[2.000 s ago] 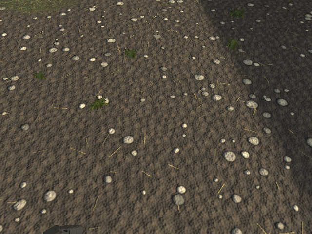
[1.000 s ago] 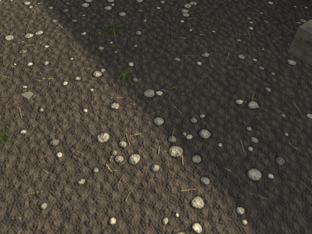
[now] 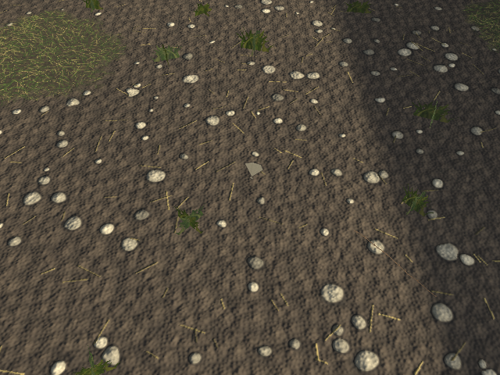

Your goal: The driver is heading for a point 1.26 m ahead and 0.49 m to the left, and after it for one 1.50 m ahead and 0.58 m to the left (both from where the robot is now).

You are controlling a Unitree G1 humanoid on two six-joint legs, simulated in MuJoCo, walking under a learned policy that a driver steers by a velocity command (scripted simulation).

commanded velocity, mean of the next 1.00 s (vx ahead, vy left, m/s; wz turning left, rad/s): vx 0.46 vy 0.00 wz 0.58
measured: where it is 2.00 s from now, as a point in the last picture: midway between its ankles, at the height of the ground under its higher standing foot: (94, 267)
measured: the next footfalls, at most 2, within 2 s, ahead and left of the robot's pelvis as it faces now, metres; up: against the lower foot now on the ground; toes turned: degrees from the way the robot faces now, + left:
right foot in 0.06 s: +0.06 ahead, -0.12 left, +0.00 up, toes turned +5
left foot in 0.50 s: +0.27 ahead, +0.18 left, +0.00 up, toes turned +22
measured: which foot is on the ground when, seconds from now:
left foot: down 0.00-0.06, up 0.08-0.48, down 0.50-1.00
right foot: up 0.00-0.04, down 0.06-0.52, up 0.54-1.00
